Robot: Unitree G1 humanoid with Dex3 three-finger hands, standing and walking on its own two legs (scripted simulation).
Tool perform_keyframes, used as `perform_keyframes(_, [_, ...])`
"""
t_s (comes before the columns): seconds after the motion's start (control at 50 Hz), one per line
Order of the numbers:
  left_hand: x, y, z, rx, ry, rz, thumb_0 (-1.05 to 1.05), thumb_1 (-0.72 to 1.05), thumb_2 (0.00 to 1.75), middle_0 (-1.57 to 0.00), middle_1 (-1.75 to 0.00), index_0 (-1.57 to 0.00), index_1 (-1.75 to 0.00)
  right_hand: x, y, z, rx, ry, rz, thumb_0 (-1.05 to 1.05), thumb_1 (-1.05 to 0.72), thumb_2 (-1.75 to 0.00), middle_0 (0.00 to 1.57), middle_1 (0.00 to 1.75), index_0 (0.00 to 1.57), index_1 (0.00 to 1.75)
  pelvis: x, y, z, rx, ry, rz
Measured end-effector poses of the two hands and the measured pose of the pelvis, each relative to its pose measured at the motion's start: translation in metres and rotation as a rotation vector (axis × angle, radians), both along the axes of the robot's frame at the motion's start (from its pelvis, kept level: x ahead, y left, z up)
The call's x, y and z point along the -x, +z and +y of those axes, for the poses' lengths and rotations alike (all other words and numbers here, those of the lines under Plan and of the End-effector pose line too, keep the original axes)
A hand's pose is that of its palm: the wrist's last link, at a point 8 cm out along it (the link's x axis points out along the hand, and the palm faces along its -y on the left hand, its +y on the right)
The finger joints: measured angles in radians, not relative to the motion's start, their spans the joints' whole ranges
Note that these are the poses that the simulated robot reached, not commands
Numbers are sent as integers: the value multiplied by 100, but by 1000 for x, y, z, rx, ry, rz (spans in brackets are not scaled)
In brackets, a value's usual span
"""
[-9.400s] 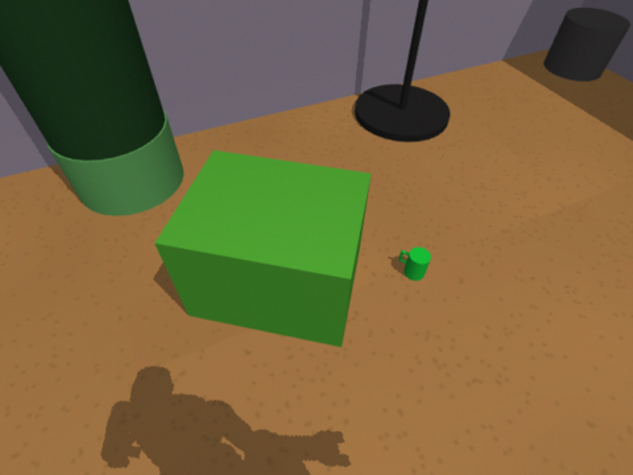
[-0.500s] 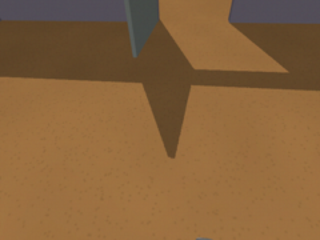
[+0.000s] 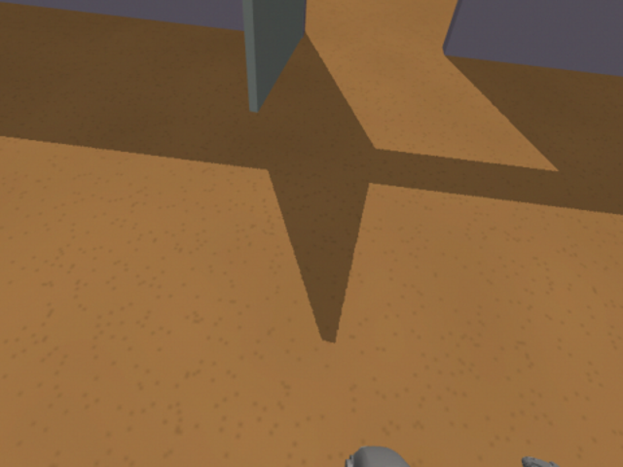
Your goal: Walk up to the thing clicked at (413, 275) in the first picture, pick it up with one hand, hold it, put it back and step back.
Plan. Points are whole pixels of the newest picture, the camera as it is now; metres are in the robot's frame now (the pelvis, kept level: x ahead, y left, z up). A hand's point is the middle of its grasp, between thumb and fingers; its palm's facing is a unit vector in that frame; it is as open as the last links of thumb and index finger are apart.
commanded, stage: walk up
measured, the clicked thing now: out of the picture -1.08 +0.80 -0.71
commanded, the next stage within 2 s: stand in 0.90 s
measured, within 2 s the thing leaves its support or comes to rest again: neither
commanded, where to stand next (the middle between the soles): +0.09 -0.02 m, yaw +0 degrees
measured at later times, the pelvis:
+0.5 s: pelvis +0.05 -0.01 +0.01, yaw -1 degrees
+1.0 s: pelvis +0.06 -0.02 +0.02, yaw -1 degrees
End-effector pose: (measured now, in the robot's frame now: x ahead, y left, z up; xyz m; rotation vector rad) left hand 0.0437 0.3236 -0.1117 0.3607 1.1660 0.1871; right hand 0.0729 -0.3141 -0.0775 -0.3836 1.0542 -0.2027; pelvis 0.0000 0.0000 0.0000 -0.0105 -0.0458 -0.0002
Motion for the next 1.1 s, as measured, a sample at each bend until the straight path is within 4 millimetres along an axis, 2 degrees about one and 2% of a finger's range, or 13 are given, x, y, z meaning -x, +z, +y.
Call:
perform_keyframes(0.06, [-25, 3, -2, 2, -16, -7, 1, 90, 90, -20, -30, -20, -30, -2, -1, 0, 7, -13, 26, 0, -90, -90, 20, 30, 21, 30, -12, 2, 1, -3, -9, 2])
perform_keyframes(0.14, [-51, 2, -9, -9, -20, -11, 1, 90, 90, -20, -30, -20, -30, -6, -15, -4, -2, -35, 61, 0, -90, -90, 20, 30, 21, 30, -24, -2, -3, -2, -11, 2])
perform_keyframes(0.22, [-69, -3, -19, -27, -19, -21, 1, 90, 90, -20, -30, -20, -30, -16, -38, -9, -31, -62, 84, 0, -90, -90, 20, 30, 21, 30, -32, -13, -11, 0, -19, -1])
perform_keyframes(0.3, [-85, -2, -32, -12, -35, -27, 1, 90, 90, -20, -30, -21, -30, -25, -48, -2, -66, -75, 98, 1, -90, -90, 20, 30, 21, 30, -36, -12, -12, -17, -20, -1])
perform_keyframes(0.42, [-108, 3, -46, 28, -45, -39, 1, 90, 90, -21, -30, -21, -30, -27, -45, 9, -99, -72, 133, 0, -91, -90, 20, 30, 21, 30, -42, -1, -12, -22, -25, 6])
perform_keyframes(0.52, [-120, 6, -51, 52, -33, -44, 1, 90, 90, -21, -30, -21, -30, -30, -36, 9, -90, -77, 153, 0, -90, -90, 20, 30, 21, 30, -47, 8, -12, -22, -25, 5])
perform_keyframes(0.64, [-122, 9, -50, 62, -8, -26, 1, 90, 90, -21, -30, -21, -30, -38, -25, 1, -64, -84, 162, 0, -90, -90, 20, 30, 21, 30, -52, 15, -12, -21, -23, 5])
perform_keyframes(0.78, [-110, 11, -45, 50, 25, 23, 1, 90, 90, -20, -30, -21, -30, -53, -19, -6, -50, -84, 148, 0, -90, -90, 20, 30, 21, 30, -56, 19, -15, -18, -22, 5])
perform_keyframes(0.96, [-89, 12, -45, 30, 47, 80, 1, 90, 90, -20, -30, -20, -30, -68, -20, -5, -70, -77, 133, 0, -91, -90, 20, 30, 20, 30, -60, 21, -19, -16, -17, 6])
perform_keyframes(1.1, [-87, 13, -47, 23, 49, 81, 1, 90, 90, -20, -30, -21, -30, -69, -24, 0, -91, -71, 144, 0, -91, -90, 20, 30, 21, 30, -64, 21, -21, -14, -11, 11])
